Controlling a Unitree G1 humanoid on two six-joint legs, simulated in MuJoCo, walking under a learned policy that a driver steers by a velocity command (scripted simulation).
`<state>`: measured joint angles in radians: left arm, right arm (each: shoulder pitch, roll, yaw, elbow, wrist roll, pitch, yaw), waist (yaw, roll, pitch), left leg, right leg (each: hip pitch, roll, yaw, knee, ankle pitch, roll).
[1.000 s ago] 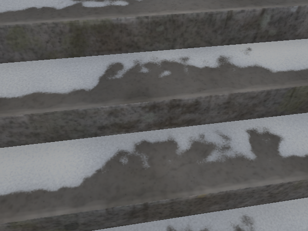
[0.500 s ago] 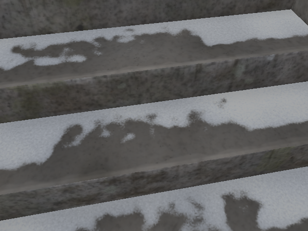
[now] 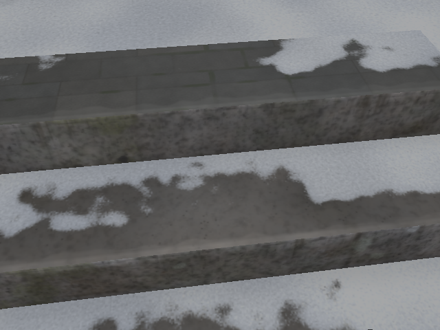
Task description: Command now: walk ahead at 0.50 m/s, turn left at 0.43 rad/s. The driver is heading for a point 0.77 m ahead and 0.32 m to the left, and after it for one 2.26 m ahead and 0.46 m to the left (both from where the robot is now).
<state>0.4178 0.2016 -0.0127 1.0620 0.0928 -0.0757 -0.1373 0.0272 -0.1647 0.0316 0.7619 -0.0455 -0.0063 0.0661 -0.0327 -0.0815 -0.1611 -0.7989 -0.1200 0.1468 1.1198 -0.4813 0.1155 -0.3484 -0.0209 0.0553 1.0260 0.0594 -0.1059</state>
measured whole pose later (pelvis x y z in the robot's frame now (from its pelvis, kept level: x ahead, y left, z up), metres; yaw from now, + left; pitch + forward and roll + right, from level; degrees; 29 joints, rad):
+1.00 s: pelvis +0.56 +0.06 +0.29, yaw +33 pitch +7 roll +5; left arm 0.60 0.08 -0.06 1.20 0.11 -0.13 -0.10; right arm -0.11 -0.14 0.04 0.78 0.00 0.02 0.10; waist 0.06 -0.06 -0.19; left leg -0.97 -0.06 0.21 1.30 -0.49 0.16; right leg 0.12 -0.18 -0.32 0.28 -0.15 0.02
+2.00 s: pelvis +0.91 +0.24 +0.59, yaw +21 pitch +4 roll +1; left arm 0.24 0.23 0.04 0.65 0.01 0.04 0.07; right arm 0.13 -0.22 0.01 0.71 0.01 -0.06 -0.07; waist 0.05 -0.01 -0.07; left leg -0.65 -0.04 -0.09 0.88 -0.24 -0.06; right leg -0.37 0.21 0.22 0.52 -0.18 -0.10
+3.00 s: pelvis +0.95 +0.28 +0.59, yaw -7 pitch +5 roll +0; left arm 0.20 0.21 0.01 0.59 0.03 -0.11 -0.01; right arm 0.23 -0.26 -0.02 0.70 -0.05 -0.06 0.04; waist 0.04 0.02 -0.07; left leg -0.51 0.02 0.00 0.93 -0.42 -0.06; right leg -0.39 0.03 0.08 0.61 -0.31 -0.03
